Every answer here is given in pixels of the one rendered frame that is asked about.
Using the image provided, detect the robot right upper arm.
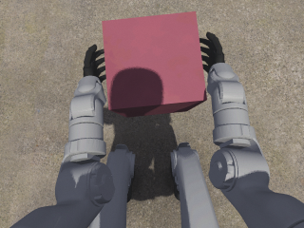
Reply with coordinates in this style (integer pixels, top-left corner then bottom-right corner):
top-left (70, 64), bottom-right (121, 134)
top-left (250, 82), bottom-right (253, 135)
top-left (208, 147), bottom-right (304, 228)

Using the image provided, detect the carton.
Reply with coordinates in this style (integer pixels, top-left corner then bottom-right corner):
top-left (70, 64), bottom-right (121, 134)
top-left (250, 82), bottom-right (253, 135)
top-left (102, 11), bottom-right (207, 118)

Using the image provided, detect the left robot forearm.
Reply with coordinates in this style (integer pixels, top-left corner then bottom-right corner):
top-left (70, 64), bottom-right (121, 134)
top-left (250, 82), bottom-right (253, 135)
top-left (55, 75), bottom-right (106, 196)

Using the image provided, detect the right robot hand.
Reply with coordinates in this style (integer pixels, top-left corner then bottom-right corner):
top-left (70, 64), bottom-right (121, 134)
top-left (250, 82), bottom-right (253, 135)
top-left (199, 31), bottom-right (225, 73)

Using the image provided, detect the right robot foot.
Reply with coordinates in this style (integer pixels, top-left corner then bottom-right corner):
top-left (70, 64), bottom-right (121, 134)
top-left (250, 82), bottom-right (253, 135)
top-left (170, 160), bottom-right (181, 200)

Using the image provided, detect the robot left upper arm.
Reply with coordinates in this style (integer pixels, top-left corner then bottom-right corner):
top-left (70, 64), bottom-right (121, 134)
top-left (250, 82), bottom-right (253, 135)
top-left (10, 161), bottom-right (115, 228)

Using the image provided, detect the right robot forearm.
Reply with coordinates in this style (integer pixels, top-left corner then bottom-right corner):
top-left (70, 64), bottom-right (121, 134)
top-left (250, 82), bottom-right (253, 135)
top-left (206, 63), bottom-right (270, 174)

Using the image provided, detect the right robot thigh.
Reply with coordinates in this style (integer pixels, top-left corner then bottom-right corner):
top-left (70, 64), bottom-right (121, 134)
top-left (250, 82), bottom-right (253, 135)
top-left (170, 146), bottom-right (219, 228)

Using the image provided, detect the left robot hand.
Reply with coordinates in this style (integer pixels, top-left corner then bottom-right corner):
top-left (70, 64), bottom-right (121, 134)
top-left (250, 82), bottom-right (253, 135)
top-left (83, 44), bottom-right (106, 82)

